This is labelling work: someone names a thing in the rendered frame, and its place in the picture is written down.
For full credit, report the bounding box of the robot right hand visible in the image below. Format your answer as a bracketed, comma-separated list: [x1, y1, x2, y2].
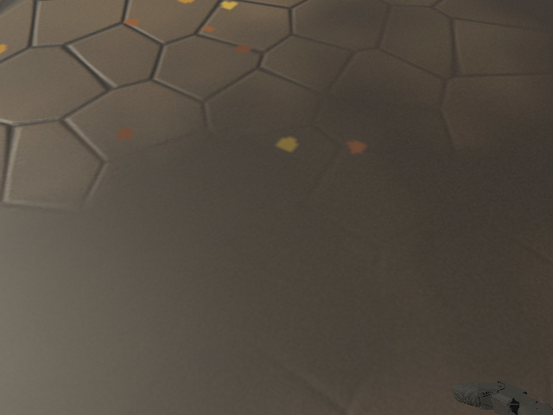
[452, 380, 553, 415]

